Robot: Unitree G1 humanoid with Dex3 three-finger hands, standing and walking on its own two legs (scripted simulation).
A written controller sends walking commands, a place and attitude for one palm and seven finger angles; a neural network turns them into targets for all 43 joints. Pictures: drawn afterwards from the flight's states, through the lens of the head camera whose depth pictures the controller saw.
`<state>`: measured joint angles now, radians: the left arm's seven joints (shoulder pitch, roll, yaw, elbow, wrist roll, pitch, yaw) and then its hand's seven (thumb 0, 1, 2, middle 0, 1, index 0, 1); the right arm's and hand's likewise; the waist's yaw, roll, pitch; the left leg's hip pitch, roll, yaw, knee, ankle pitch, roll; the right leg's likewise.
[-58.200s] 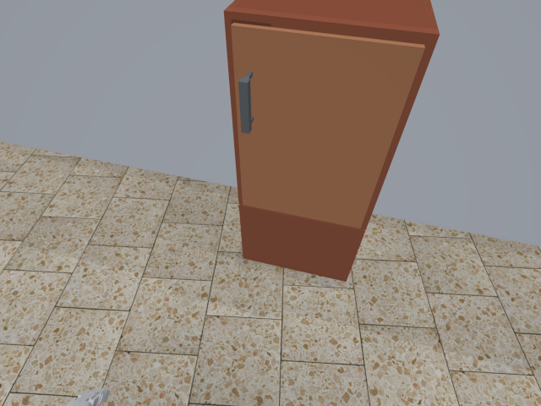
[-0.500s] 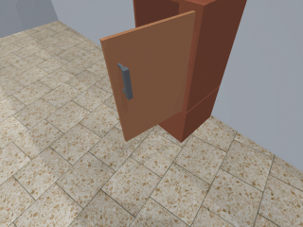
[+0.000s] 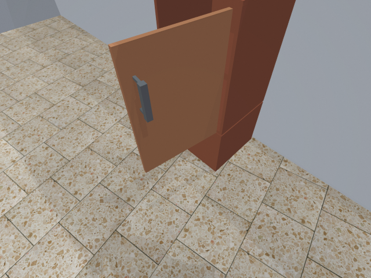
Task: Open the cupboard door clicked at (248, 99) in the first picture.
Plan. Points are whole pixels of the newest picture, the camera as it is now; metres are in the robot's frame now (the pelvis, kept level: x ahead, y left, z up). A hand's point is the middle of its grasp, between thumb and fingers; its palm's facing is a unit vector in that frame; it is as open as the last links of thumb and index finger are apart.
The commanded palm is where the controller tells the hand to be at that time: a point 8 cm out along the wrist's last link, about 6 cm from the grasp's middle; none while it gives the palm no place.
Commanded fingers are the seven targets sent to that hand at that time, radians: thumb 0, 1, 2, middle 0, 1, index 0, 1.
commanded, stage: look to check the result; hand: left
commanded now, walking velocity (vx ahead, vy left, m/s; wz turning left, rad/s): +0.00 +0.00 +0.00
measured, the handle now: (142, 99) +0.60 +0.17 +0.03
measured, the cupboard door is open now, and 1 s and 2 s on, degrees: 81 81 81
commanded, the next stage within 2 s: stand and wait in 0.22 s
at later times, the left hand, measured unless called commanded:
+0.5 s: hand out of the picture +0.05 +0.22 -0.17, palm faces -0.01 -0.96 -0.30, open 7.4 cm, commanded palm none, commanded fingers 0.00 0.90 0.90 -0.20 -0.30 -0.20 -0.30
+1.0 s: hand out of the picture +0.04 +0.21 -0.17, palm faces +0.00 -0.96 -0.28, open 7.4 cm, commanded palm none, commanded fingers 0.00 0.90 0.90 -0.20 -0.30 -0.20 -0.30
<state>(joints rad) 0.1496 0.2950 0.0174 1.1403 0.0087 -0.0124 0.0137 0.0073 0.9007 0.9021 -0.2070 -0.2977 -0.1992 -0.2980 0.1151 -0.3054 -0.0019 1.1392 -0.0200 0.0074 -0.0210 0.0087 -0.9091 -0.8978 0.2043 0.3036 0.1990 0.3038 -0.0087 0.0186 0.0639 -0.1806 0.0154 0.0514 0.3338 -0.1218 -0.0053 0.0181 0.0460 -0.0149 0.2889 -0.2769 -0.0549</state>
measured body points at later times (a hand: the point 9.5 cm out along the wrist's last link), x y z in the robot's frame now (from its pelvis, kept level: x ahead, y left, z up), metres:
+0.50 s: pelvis +0.01 +0.00 +0.00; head +0.02 -0.01 +0.45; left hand +0.05 +0.27 -0.14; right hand +0.06 -0.27 -0.15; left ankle +0.04 +0.12 -0.75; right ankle -0.07 -0.08 -0.75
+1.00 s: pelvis +0.01 +0.00 +0.00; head +0.02 -0.01 +0.45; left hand +0.04 +0.26 -0.15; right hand +0.05 -0.26 -0.16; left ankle +0.04 +0.12 -0.75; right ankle -0.07 -0.08 -0.75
